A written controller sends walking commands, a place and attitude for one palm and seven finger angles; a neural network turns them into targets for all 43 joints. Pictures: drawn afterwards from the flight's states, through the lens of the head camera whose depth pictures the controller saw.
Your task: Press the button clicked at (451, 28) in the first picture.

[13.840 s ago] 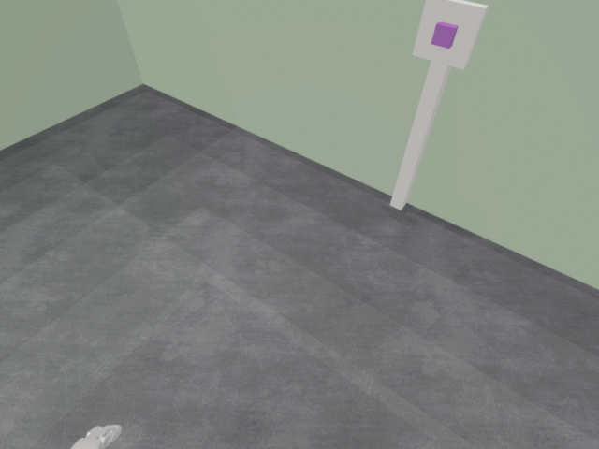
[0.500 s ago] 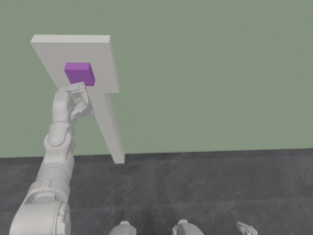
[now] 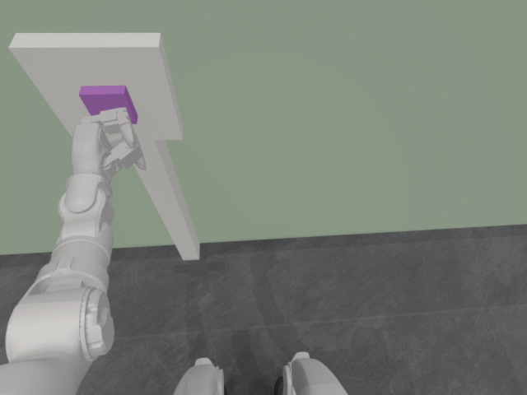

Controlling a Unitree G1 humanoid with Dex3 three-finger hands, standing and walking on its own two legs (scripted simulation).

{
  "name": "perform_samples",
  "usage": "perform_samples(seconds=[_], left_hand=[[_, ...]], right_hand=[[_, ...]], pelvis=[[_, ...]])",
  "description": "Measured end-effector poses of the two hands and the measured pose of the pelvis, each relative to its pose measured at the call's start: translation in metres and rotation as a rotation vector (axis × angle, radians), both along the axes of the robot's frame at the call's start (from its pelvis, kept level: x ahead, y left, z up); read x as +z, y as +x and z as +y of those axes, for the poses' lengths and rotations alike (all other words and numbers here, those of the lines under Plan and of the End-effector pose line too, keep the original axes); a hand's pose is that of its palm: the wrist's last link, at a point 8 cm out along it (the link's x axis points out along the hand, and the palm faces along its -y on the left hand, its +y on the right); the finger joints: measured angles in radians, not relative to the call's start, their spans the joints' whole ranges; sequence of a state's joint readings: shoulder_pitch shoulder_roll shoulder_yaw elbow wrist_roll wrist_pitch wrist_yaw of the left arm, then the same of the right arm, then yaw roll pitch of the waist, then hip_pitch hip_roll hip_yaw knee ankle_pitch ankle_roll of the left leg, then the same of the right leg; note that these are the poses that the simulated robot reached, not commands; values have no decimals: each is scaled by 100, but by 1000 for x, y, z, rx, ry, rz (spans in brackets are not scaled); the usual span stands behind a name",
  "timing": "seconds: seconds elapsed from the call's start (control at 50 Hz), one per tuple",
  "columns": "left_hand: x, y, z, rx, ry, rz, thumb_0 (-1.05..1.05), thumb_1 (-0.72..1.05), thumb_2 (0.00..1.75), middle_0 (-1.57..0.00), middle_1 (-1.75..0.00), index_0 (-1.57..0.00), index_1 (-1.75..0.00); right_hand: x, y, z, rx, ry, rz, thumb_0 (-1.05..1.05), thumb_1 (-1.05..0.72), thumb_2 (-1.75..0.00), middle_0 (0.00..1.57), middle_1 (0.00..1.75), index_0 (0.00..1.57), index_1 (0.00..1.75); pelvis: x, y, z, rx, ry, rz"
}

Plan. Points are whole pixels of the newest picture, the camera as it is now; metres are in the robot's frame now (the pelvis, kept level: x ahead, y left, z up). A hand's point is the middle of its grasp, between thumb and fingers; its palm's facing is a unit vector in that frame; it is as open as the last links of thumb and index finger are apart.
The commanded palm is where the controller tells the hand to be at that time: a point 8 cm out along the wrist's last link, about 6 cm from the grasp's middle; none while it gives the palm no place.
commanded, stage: press the button with the knuckle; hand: left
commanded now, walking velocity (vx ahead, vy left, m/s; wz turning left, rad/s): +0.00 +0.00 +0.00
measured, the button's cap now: (111, 102) +0.53 +0.21 +0.10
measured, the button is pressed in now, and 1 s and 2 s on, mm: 8 0 0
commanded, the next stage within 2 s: hold the button down briefly in 0.26 s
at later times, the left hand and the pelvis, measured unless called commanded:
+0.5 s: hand (135, 144) +0.48 +0.17 +0.06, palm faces +0.03 -1.00 -0.04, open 2.9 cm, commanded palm +0.49 +0.22 +0.07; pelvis -0.03 +0.00 -0.01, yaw +0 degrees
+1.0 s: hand (135, 151) +0.47 +0.17 +0.06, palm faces +0.06 -1.00 -0.02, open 3.0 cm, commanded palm +0.44 +0.21 +0.07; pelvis -0.02 +0.01 -0.01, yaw +0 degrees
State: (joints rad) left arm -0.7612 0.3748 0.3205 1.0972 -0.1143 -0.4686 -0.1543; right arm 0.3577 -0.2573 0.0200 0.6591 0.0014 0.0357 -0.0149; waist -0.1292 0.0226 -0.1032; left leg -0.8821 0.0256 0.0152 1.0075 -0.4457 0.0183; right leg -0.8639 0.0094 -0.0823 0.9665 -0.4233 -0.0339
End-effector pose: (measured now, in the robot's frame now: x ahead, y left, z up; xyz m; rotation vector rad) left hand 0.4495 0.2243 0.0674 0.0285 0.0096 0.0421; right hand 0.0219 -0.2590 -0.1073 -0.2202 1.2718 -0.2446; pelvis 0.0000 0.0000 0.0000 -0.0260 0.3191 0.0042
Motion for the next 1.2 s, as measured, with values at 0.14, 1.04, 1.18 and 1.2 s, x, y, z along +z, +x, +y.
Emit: perform_samples(seconds=[0.14, 1.04, 1.18, 1.2], left_hand=[[0, 5, 1, -1, -1, -2, -4, 79, 96, -130, -150, -135, -149], [-2, -10, 0, 17, -8, -13, 1, 80, 94, -130, -150, -134, -149], [0, -12, -2, 14, -12, -16, 2, 86, 91, -130, -150, -131, -149], [0, -13, -2, 11, -9, -19, 2, 87, 91, -130, -150, -131, -149]], right_hand=[[0, -4, -1, 8, -15, -4, 1, -91, -90, 20, 30, 20, 30], [3, -21, 13, 16, -3, -24, 1, -90, -90, 20, 30, 20, 30], [8, 12, 13, 16, 11, -74, 1, -90, -90, 20, 30, 20, 30], [9, 17, 13, 16, 13, -81, 1, -90, -90, 20, 30, 20, 30]], pelvis=[[-3, -6, 0, 7, -7, 13], [-4, -17, 13, -3, -12, 1], [2, -3, 11, -14, -6, -14], [3, 0, 11, -15, -5, -15]])
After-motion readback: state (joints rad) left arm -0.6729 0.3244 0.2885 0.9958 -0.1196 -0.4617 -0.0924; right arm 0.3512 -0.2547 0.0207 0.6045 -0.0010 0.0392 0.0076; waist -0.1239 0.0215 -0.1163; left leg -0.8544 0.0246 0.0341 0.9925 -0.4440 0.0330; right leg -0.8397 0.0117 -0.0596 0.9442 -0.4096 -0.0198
